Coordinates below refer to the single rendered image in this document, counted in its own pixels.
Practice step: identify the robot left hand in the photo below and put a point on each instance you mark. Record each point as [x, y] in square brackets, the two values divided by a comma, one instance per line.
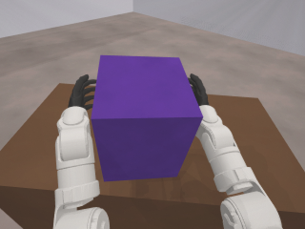
[78, 98]

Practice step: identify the left robot forearm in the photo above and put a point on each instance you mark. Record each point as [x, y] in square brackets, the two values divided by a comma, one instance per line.
[77, 183]

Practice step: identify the pedestal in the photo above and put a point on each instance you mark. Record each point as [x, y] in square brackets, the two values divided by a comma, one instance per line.
[28, 173]

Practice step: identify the right robot forearm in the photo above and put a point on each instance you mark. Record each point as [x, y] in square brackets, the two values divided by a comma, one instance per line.
[231, 174]

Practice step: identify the left robot upper arm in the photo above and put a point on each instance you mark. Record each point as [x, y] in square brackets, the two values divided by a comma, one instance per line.
[90, 218]

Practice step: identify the right robot upper arm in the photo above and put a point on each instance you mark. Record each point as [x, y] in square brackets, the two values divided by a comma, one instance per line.
[249, 211]

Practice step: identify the robot right hand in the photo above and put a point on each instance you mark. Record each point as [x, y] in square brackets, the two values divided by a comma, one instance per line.
[199, 90]

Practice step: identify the carton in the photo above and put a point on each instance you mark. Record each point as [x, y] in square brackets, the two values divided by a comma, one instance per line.
[144, 116]

